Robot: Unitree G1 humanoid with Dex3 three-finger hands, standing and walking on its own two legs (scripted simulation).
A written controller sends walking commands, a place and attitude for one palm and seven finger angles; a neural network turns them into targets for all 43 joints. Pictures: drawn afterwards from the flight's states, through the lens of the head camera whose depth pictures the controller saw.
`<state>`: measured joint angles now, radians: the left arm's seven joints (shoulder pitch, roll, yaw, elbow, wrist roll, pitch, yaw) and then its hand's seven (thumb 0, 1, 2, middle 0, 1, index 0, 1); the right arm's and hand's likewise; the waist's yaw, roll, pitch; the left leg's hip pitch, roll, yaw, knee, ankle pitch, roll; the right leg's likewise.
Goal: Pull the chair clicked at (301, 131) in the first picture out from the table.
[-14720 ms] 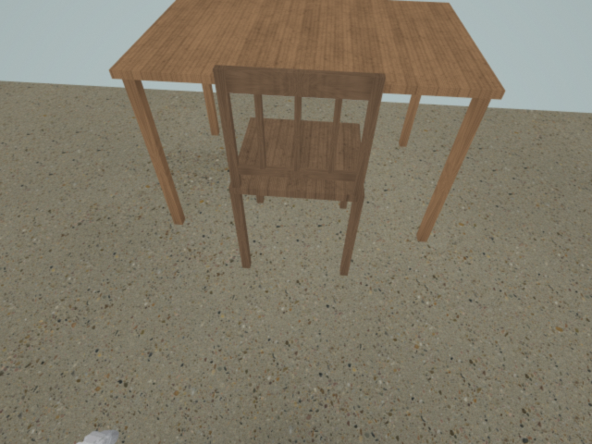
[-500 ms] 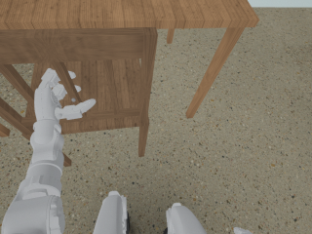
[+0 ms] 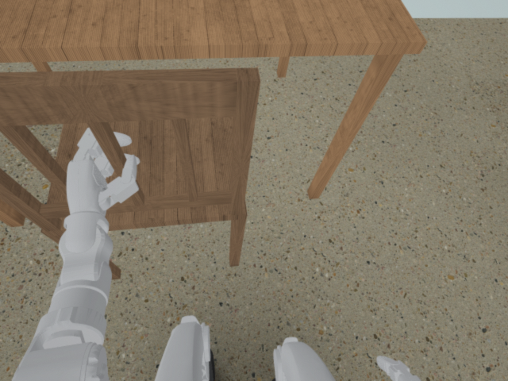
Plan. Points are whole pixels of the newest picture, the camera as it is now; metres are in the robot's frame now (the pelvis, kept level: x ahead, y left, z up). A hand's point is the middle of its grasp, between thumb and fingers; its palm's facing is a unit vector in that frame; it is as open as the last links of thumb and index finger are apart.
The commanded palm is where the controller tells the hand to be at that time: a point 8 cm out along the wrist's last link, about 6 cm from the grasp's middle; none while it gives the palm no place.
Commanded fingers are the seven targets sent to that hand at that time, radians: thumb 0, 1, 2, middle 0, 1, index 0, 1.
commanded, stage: hook a spindle and tug to test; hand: left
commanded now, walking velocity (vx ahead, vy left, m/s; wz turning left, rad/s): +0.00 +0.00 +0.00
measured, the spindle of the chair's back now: (121, 167) +0.45 +0.22 +0.01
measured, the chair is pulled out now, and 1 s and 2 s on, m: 0.02 0.12 0.24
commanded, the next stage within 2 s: step backward, pulling the chair out in 0.34 s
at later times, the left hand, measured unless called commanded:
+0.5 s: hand (129, 195) +0.39 +0.19 +0.03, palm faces +0.16 -0.99 -0.06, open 5.4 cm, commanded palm +0.36 +0.23 +0.02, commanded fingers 0.00 0.90 0.90 -0.50 -1.45 -0.50 -1.45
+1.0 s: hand (141, 228) +0.33 +0.16 +0.04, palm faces +0.08 -0.98 -0.16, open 5.0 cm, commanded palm +0.30 +0.21 +0.04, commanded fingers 0.00 0.90 0.90 -0.50 -1.45 -0.50 -1.45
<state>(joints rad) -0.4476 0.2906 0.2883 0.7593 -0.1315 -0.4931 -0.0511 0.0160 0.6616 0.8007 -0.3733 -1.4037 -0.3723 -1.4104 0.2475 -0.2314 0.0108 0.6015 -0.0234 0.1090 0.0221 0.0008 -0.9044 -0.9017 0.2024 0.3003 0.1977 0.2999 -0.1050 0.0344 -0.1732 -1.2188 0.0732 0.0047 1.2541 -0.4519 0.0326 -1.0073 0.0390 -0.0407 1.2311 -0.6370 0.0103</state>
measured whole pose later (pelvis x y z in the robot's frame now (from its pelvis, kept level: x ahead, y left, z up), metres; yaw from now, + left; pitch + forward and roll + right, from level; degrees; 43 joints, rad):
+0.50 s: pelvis +0.00 +0.00 +0.01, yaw +1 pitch +20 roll -4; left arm -0.35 0.25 0.22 0.63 -0.11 -0.43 0.00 0.03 0.75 0.85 -0.42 -1.39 -0.39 -1.42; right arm 0.22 -0.23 0.00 0.60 0.01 0.11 -0.01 0.00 -0.91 -0.90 0.20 0.30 0.20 0.30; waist -0.07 0.03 -0.12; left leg -1.12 0.06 0.00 1.22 -0.41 0.03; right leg -0.92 0.03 -0.04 1.21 -0.63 0.03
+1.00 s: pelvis -0.03 +0.00 +0.09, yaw +0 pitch +5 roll -3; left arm -0.42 0.22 0.10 0.96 -0.07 -0.24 0.07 0.04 0.76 0.80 -0.32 -1.17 -0.49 -1.45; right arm 0.24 -0.25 0.00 0.63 0.03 0.09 -0.09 0.00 -0.90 -0.90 0.20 0.30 0.20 0.30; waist -0.07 0.05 0.09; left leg -0.58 0.07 0.05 0.66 -0.18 0.04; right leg -0.41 0.04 0.00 0.64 -0.32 0.02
